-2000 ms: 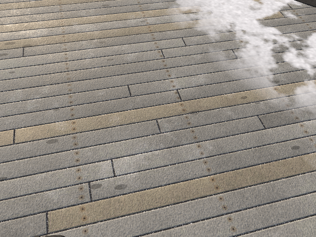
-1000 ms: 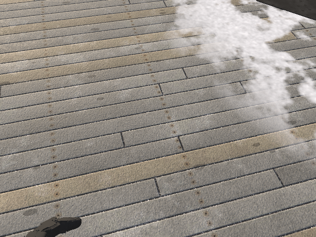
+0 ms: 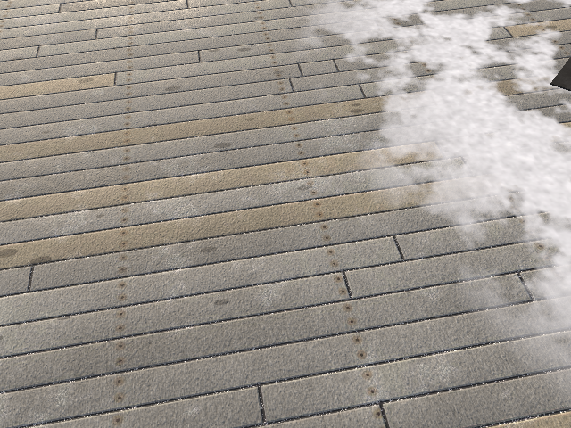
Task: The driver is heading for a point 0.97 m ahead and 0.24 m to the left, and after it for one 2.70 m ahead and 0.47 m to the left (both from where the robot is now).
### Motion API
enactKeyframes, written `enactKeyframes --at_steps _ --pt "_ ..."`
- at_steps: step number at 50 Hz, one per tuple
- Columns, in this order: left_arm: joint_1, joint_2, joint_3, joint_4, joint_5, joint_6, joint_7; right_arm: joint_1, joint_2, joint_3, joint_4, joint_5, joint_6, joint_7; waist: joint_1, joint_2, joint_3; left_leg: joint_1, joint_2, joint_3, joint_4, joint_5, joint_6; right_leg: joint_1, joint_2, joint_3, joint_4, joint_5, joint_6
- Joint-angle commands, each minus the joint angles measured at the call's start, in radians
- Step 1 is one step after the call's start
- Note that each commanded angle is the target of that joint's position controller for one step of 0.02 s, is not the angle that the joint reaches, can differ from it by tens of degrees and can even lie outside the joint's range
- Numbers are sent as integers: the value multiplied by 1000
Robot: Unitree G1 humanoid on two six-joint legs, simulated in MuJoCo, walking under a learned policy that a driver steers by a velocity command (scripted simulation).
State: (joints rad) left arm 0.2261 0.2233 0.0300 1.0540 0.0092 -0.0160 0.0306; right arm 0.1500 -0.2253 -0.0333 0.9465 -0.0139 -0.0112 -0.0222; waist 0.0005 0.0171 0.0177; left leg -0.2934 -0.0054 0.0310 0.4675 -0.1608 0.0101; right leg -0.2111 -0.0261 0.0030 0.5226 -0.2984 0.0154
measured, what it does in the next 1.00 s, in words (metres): walks ahead: right foot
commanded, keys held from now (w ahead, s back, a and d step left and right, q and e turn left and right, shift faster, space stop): w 0.56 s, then w+q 0.44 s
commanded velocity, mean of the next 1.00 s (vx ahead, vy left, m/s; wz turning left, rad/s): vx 0.39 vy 0.00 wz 0.14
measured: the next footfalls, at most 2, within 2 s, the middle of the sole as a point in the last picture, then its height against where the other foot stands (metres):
right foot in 0.70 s outside the picture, level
left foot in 1.26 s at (237, 352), level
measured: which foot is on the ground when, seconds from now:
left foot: down 0.00-0.72, up 0.74-1.00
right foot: down 0.00-0.26, up 0.28-0.68, down 0.70-1.00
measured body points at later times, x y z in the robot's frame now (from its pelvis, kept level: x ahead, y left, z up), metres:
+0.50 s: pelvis +0.17 +0.02 +0.01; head +0.18 +0.03 +0.46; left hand +0.32 +0.28 -0.11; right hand +0.12 -0.23 -0.13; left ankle +0.08 +0.11 -0.74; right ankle +0.28 -0.14 -0.68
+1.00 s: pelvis +0.44 -0.04 +0.01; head +0.45 -0.03 +0.46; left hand +0.41 +0.23 -0.13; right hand +0.61 -0.29 -0.11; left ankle +0.53 +0.15 -0.66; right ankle +0.44 -0.13 -0.74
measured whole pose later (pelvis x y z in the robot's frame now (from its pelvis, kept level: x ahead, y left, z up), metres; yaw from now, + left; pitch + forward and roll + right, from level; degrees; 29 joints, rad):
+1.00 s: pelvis +0.44 -0.04 +0.01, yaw +11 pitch +0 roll -2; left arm 0.28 0.25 0.07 1.03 0.02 -0.11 0.00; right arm 0.18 -0.27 -0.10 0.90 0.03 -0.04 -0.02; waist 0.04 0.04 0.02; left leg -0.70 0.13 -0.07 1.02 -0.11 0.04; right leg -0.08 0.03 -0.20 0.27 -0.19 -0.04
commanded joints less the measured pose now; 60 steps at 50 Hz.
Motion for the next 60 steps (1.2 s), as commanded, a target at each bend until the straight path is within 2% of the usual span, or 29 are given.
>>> enactKeyframes --at_steps 1,3,5,7,9,11,12,13,14,15,16,18,21,25,29,31,33,35,36,37,38,39,40,43,45,48,52,57,60 --pt "31 126 20 -13 -8 -17 4 -4 -92 -21 -20 7 -10 -1 9 -59 -38 111 24 -28 -23 7 27 -61 -43 50 -147 2 -46" --pt "52 162 33 -8 -19 -8 6 -10 -95 -26 -11 18 -8 -1 22 -96 -4 33 -23 26 56 -220 27 -58 -65 99 -180 -228 -99" --pt "92 197 46 -8 -29 -15 5 -53 -87 -27 -25 25 -23 3 49 -148 75 -129 -38 52 169 -267 32 -12 -185 272 -270 -396 -179" --pt "105 212 57 -5 -37 -37 5 -79 -79 -27 -37 34 -52 15 53 -172 132 -244 11 12 233 -234 60 47 -292 396 -299 -328 -241" --pt "78 188 56 -11 -39 -53 -1 -52 -80 -30 -30 41 -76 29 20 -163 119 -219 32 5 172 -240 81 83 -292 353 -256 -132 -228" --pt "-7 180 56 -38 -44 -50 -9 93 -100 -47 34 45 -82 32 -59 -133 63 93 -5 33 17 -112 89 -55 -198 210 -180 -8 -164" --pt "-55 162 50 -61 -39 -54 -12 199 -150 -68 66 39 -79 26 -105 -58 24 260 43 -65 -29 -91 110 -161 -123 110 -22 137 -118" --pt "-70 91 33 -99 -29 -67 -12 322 -260 -100 96 41 -78 24 -128 227 -29 449 227 -404 -167 -151 215 -366 33 -65 316 85 -33" --pt "-89 102 35 -114 -26 -83 -11 392 -227 -84 109 33 -85 33 -148 281 -67 542 372 -691 -270 -126 305 -529 73 10 564 -240 -21" --pt "-79 128 45 -108 -48 -93 -21 317 -160 -57 92 22 -94 31 -94 159 -18 519 384 -624 -238 -107 289 -612 3 79 696 -231 -53" --pt "-73 122 43 -98 -61 -99 -30 255 -129 -47 66 18 -100 33 -68 99 -3 481 340 -513 -235 -69 254 -620 -38 81 721 -146 -81" --pt "-91 122 53 -94 -45 -97 -34 201 -108 -31 48 18 -101 38 -37 25 37 405 286 -351 -275 49 203 -608 -98 59 625 8 -97" --pt "-122 84 48 -105 -32 -82 -44 234 -115 -25 58 14 -86 28 -31 53 48 332 236 -216 -311 207 191 -541 -99 8 479 91 -56" --pt "-285 47 27 -169 -28 -76 -49 246 -163 -34 58 14 -79 8 -57 49 86 227 197 -118 -362 195 180 -451 -55 -36 167 267 -20" --pt "-374 72 23 -211 -36 -75 -61 305 -157 -42 88 30 -79 7 -70 61 122 247 233 -107 -377 170 173 -390 -36 -28 43 346 -41" --pt "-373 100 31 -227 -37 -83 -67 297 -158 -48 91 36 -72 5 -42 58 117 317 261 -123 -331 238 161 -382 -33 -3 1 316 -63" --pt "-291 147 51 -217 -36 -92 -67 263 -182 -59 78 35 -62 4 16 80 51 350 266 -126 -221 465 142 -246 3 -20 -11 258 -84" --pt "20 224 95 -136 -34 -91 -51 233 -154 -48 54 23 -51 6 162 79 -148 193 176 -75 144 543 85 201 -6 -3 20 225 -132" --pt "172 321 118 -111 -8 -88 -42 328 -50 -19 30 13 -57 13 145 -108 -327 -164 49 -22 532 158 20 602 -274 353 2 66 -246" --pt "200 281 102 -99 -10 -84 -48 368 0 -4 42 39 -74 15 127 -289 -458 -325 -43 -115 784 -408 7 673 -410 739 -208 -157 -319" --pt "106 204 78 -112 -20 -88 -50 282 -109 -36 23 69 -87 14 121 -211 -294 -415 19 -174 883 -373 27 530 -370 655 -262 -255 -263" --pt "13 159 64 -132 -21 -92 -47 205 -138 -45 -5 75 -91 8 94 -168 -165 -443 71 -138 885 -290 45 376 -347 506 -280 -213 -219" --pt "-62 124 53 -136 -14 -99 -50 165 -135 -51 -11 61 -86 -1 60 -93 -78 -394 115 -128 833 -210 55 209 -305 374 -315 -94 -189" --pt "-106 71 44 -118 3 -112 -56 219 -71 -61 3 49 -49 -2 -8 -115 -25 -247 173 -145 736 -125 70 10 -226 126 -366 112 -155" --pt "-107 125 57 -106 4 -114 -45 187 -56 -62 -31 51 -26 -5 -32 -114 5 -299 184 -138 700 -79 54 -28 -260 100 -429 91 -196" --pt "-72 144 63 -100 8 -112 -24 105 -81 -72 -66 41 -19 1 -21 -61 40 -405 174 -156 582 62 32 23 -248 7 -443 164 -196" --pt "-20 170 66 -103 5 -102 -6 -19 -63 -61 -108 35 -34 32 17 -40 61 -405 153 -78 367 222 25 82 -225 -122 -443 254 -172" --pt "90 201 77 -88 -13 -70 -4 -184 -49 -40 -195 37 -36 69 77 -27 107 -458 128 2 207 157 49 270 -269 -193 -376 359 -163" --pt "70 238 89 -106 -26 -49 -4 -160 -91 -54 -230 39 -31 84 29 -79 51 -334 53 79 178 8 95 335 -282 -237 -223 775 -137"
Velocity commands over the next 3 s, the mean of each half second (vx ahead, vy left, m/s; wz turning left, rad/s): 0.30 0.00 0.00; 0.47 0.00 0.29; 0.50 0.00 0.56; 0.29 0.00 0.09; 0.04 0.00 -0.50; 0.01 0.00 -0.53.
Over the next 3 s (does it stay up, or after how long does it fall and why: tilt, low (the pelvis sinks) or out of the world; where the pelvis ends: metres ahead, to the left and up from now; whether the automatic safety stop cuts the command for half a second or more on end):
stays up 0.98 0.18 0.00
